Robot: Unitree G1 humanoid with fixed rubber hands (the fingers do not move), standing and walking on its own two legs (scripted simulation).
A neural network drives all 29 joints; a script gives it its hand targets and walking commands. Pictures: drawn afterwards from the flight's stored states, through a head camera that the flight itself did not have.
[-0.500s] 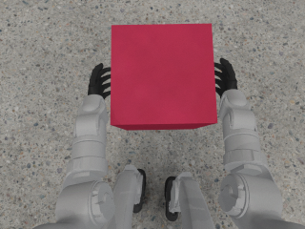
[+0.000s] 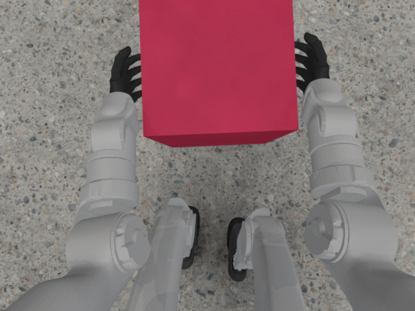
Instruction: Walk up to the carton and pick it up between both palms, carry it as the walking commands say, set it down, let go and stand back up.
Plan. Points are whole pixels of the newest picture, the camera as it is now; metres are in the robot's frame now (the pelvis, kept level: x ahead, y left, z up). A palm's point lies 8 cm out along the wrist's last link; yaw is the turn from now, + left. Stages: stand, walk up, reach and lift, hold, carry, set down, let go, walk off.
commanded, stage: set down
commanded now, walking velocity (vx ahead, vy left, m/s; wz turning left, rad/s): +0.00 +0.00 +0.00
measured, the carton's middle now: (216, 83) +0.54 +0.04 -0.17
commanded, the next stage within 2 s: none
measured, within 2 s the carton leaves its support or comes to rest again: rests again in 1.60 s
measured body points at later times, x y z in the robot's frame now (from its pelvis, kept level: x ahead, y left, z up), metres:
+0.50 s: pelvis -0.01 +0.01 -0.06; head +0.34 +0.02 +0.22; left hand +0.52 +0.21 -0.20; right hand +0.57 -0.12 -0.18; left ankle +0.10 +0.10 -0.51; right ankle +0.08 -0.08 -0.51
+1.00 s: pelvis -0.02 +0.01 -0.12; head +0.37 +0.01 +0.08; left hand +0.53 +0.20 -0.30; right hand +0.60 -0.12 -0.28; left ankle +0.10 +0.10 -0.51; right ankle +0.08 -0.08 -0.51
